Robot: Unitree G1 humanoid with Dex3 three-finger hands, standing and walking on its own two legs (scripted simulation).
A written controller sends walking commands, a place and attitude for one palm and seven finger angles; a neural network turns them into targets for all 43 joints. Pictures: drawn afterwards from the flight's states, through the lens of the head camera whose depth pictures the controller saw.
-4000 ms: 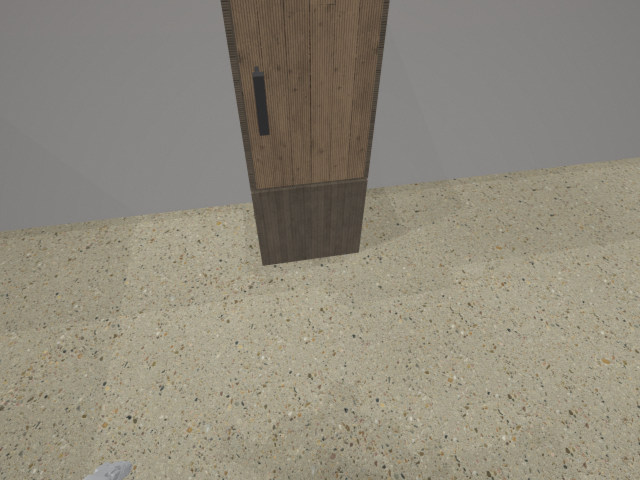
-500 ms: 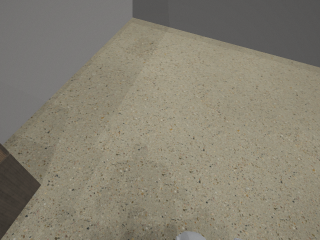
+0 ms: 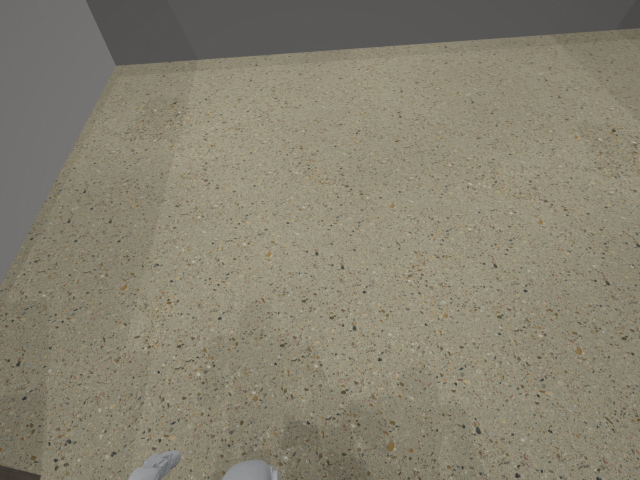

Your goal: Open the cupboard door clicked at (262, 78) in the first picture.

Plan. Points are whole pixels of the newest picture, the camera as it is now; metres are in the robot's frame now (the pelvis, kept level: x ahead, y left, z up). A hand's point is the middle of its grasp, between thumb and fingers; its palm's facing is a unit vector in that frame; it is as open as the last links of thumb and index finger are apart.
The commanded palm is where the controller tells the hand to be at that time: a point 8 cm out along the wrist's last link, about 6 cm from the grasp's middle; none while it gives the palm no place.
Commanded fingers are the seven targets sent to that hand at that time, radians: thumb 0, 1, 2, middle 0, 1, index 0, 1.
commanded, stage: walk to a spot facing it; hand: left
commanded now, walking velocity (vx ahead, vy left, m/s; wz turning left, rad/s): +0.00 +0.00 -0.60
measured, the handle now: out of the picture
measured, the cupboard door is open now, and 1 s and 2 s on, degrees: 0 0 0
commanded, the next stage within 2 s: turn to face it in 1.10 s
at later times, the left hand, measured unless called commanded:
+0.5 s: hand out of the picture +0.15 +0.24 -0.17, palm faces -0.23 -0.96 -0.17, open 7.4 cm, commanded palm none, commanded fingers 0.00 0.90 0.90 -0.20 -0.30 -0.20 -0.30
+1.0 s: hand (278, 372) +0.30 +0.09 -0.15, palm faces -0.53 -0.81 -0.26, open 7.4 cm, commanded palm none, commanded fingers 0.00 0.90 0.90 -0.20 -0.30 -0.20 -0.30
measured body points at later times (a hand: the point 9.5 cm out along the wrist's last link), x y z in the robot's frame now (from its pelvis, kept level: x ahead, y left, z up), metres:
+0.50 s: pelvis +0.04 +0.05 +0.01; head +0.07 +0.09 +0.46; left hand +0.16 +0.29 -0.15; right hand +0.01 -0.19 -0.11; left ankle +0.03 +0.14 -0.73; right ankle +0.00 -0.10 -0.63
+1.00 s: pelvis +0.10 -0.02 +0.00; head +0.12 -0.05 +0.45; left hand +0.33 +0.13 -0.13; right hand +0.01 -0.26 -0.15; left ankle +0.19 +0.12 -0.65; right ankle +0.07 -0.09 -0.73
